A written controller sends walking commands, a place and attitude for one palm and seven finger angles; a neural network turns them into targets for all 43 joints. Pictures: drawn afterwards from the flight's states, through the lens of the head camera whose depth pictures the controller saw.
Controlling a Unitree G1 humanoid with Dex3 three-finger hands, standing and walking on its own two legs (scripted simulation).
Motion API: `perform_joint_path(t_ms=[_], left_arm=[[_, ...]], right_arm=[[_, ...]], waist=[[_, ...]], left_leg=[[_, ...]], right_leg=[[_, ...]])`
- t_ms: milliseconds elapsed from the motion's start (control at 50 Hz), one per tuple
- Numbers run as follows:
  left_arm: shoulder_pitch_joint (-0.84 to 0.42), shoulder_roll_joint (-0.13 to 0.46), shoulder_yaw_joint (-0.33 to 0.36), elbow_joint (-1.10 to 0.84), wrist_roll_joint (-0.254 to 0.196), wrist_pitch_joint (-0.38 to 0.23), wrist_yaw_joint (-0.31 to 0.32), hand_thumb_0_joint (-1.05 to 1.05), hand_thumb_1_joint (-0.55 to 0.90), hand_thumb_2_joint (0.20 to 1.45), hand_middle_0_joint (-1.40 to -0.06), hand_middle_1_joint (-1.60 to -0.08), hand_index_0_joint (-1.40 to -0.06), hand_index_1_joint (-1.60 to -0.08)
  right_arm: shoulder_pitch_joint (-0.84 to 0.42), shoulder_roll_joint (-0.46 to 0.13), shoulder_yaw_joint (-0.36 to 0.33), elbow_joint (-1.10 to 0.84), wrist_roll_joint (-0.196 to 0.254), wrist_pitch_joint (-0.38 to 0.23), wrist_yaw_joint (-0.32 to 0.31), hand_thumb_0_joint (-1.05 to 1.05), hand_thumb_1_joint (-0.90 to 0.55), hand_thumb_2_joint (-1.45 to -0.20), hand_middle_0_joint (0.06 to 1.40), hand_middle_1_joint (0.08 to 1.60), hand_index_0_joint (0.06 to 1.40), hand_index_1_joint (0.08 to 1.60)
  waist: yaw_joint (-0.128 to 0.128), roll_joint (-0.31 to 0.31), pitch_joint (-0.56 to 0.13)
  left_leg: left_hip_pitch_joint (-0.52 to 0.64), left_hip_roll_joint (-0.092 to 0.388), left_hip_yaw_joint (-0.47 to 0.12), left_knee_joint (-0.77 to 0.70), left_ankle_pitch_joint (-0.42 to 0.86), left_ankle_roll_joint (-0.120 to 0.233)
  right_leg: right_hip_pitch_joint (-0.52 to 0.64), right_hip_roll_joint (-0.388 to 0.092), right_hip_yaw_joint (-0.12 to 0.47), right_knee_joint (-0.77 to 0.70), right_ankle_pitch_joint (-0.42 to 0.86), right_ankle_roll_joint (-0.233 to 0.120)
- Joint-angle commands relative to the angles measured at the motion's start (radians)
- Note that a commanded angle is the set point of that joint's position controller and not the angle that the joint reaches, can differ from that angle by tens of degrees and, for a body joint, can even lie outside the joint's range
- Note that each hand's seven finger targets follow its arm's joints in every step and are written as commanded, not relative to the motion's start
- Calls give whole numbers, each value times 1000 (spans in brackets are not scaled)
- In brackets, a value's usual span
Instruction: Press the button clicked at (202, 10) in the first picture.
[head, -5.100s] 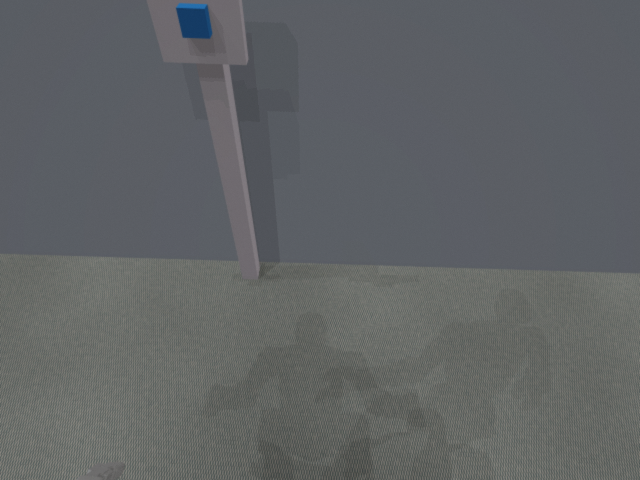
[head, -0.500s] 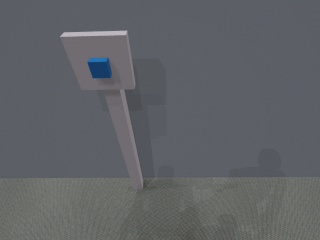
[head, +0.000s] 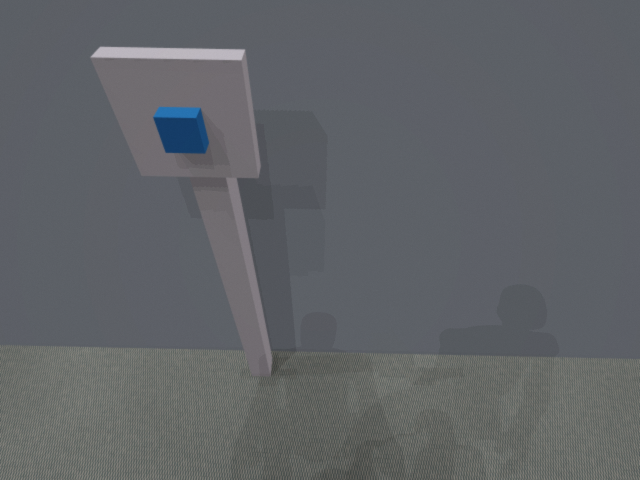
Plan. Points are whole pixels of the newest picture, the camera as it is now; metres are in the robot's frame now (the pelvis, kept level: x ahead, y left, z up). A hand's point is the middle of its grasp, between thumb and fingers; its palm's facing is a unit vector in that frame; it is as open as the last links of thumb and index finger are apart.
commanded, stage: come to a stop and stand still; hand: left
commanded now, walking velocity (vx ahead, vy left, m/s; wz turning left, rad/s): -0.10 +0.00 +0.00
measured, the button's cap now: (183, 129) +0.50 +0.22 +0.18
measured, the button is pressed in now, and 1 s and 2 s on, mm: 0 0 0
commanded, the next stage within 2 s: look again from close up in 0.94 s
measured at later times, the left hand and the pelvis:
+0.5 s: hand out of the picture +0.06 +0.19 -0.17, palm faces +0.02 -0.96 -0.26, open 7.4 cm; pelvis +0.01 +0.00 +0.00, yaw +0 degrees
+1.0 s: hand out of the picture -0.01 +0.21 -0.16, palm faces -0.01 -0.97 -0.24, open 7.4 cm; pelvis -0.02 +0.02 +0.01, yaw -1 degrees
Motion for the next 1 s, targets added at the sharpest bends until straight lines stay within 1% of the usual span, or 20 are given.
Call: perform_joint_path(t_ms=[0, 40, 80, 100, 140, 180, 260, 400, 420, 440, 460, 480, 500, 520, 560, 620, 680, 760, 880, 980], left_arm=[[30, 111, 24, -41, 0, -15, 9, 0, 900, 900, -200, -300, -200, -300], [23, 84, 19, -37, -1, -15, 17, 0, 900, 900, -200, -300, -200, -300], [39, 79, 18, -25, -8, -13, 26, 0, 900, 900, -200, -300, -200, -300], [57, 90, 20, -15, -11, -13, 31, 0, 900, 900, -200, -300, -200, -300], [61, 123, 22, -11, -13, -14, 36, 0, 900, 900, -200, -300, -200, -300], [41, 134, 23, -25, -12, -9, 39, 0, 900, 900, -200, -300, -200, -300], [7, 140, 32, -63, -11, 4, 44, 0, 900, 900, -200, -300, -200, -300], [-35, 153, 33, -98, -6, 9, 42, 0, 900, 900, -200, -300, -200, -300], [59, 192, 38, -67, -5, -8, 70, 0, 900, 900, -200, -300, -200, -300], [26, 218, 44, -130, 2, -18, 66, 0, 900, 900, -200, -300, -200, -300], [-8, 204, 29, -135, 2, -22, 62, 0, 900, 900, -200, -300, -200, -300], [-64, 195, 22, -160, 2, -19, 55, 0, 900, 900, -200, -300, -200, -300], [-93, 192, 21, -177, -6, -16, 52, 0, 900, 900, -200, -300, -200, -300], [-85, 174, 15, -187, -13, -10, 48, 0, 900, 900, -200, -300, -200, -300], [-77, 160, 10, -184, -6, 9, 45, 0, 900, 900, -200, -300, -200, -300], [-79, 171, 3, -176, -6, 8, 33, 0, 900, 900, -200, -300, -200, -300], [-88, 178, -2, -174, -4, 15, 25, 0, 900, 900, -200, -300, -200, -300], [-62, 175, -4, -163, -2, 17, 19, 0, 900, 900, -200, -300, -200, -300], [-45, 180, -9, -136, -4, 8, 15, 0, 900, 900, -200, -300, -200, -300], [-27, 172, -10, -98, -7, 2, 15, 0, 900, 900, -200, -300, -200, -300]], right_arm=[[90, -77, -16, -18, 5, -30, -13, 0, -900, -900, 200, 300, 200, 300], [119, -98, -19, 2, 7, -32, -28, 0, -900, -900, 200, 300, 200, 300], [92, -94, -20, 0, 12, -25, -40, 0, -900, -900, 200, 300, 200, 300], [72, -89, -20, -9, 13, -21, -44, 0, -900, -900, 200, 300, 200, 300], [54, -79, -24, -22, 18, -13, -45, 0, -900, -900, 200, 300, 200, 300], [49, -74, -31, -22, 20, -7, -44, 0, -900, -900, 200, 300, 200, 300], [39, -78, -41, -31, 17, 2, -43, 0, -900, -900, 200, 300, 200, 300], [2, -92, -45, -57, 11, 3, -36, 0, -900, -900, 200, 300, 200, 300], [-103, -174, -70, -138, 31, 5, -18, 0, -900, -900, 200, 300, 200, 300], [-65, -95, -58, -186, 20, 3, -7, 0, -900, -900, 200, 300, 200, 300], [-71, -71, -48, -186, 25, 5, -7, 0, -900, -900, 200, 300, 200, 300], [-46, -61, -46, -187, 22, 9, -4, 0, -900, -900, 200, 300, 200, 300], [-2, -80, -47, -172, 17, 3, -2, 0, -900, -900, 200, 300, 200, 300], [-7, -127, -50, -168, 7, -2, -6, 0, -900, -900, 200, 300, 200, 300], [-46, -142, -44, -183, 5, 1, -9, 0, -900, -900, 200, 300, 200, 300], [-66, -146, -39, -195, 8, 4, -9, 0, -900, -900, 200, 300, 200, 300], [-63, -151, -33, -187, 5, 3, -5, 0, -900, -900, 200, 300, 200, 300], [-58, -156, -31, -176, 3, 3, -2, 0, -900, -900, 200, 300, 200, 300], [-32, -154, -24, -139, 7, -4, -3, 0, -900, -900, 200, 300, 200, 300], [-10, -142, -18, -96, 11, -11, -8, 0, -900, -900, 200, 300, 200, 300]], waist=[[-16, 33, 54], [-16, 119, 11], [1, 95, 14], [10, 40, 14], [1, -31, -7], [-4, -51, -29], [-1, -4, -53], [1, -2, -94], [33, -71, -107], [5, -120, -114], [-6, -163, -114], [-27, -71, -110], [-46, 3, -116], [-25, 90, -95], [-5, 131, -16], [-7, 5, 30], [-9, 35, 78], [-3, 2, 86], [-5, -10, 45], [-3, -10, 16]], left_leg=[[-4, 65, -52, -91, 280, 56], [72, 122, -78, -89, 659, 74], [88, 124, -66, -55, 877, 70], [71, 101, -46, -34, 844, 53], [46, 71, -26, -49, 676, 26], [47, 65, -22, -70, 630, 21], [76, 80, -24, -82, 655, 24], [84, 82, -34, -89, 621, 28], [-4, 94, 14, 145, 531, -2], [-167, 18, -15, 138, 82, 12], [-170, 23, -22, 78, -63, 17], [-103, 9, -10, -14, -2, 17], [-27, 29, -47, -96, 223, 28], [-3, 89, -86, -76, 431, 48], [-56, 118, -112, -103, 448, 67], [-75, 87, -97, -126, 261, 53], [-109, 76, -114, -195, 81, 54], [-136, 71, -122, -244, -61, 55], [-96, 65, -114, -229, 18, 53], [-56, 66, -98, -199, 146, 51]], right_leg=[[-42, -54, 64, -46, 205, -74], [-30, -25, -8, 43, 306, -49], [-2, -34, 8, 11, 388, -40], [30, -58, 35, -22, 523, -38], [90, -98, 60, -39, 782, -35], [114, -108, 58, -23, 851, -33], [81, -107, 64, -20, 723, -37], [89, -101, 72, -36, 642, -42], [84, -148, 119, -107, 895, -4], [203, -217, 202, -65, 1023, -74], [179, -229, 183, -69, 953, -101], [129, -203, 140, -52, 807, -99], [74, -146, 101, -1, 637, -71], [18, -89, 69, -5, 448, -41], [-3, -40, 33, -35, 180, -23], [-28, -51, 67, -97, 158, -26], [-58, -44, 79, -131, 39, -24], [-62, -45, 86, -155, -18, -24], [-47, -61, 94, -171, 11, -26], [-16, -71, 90, -161, 113, -27]])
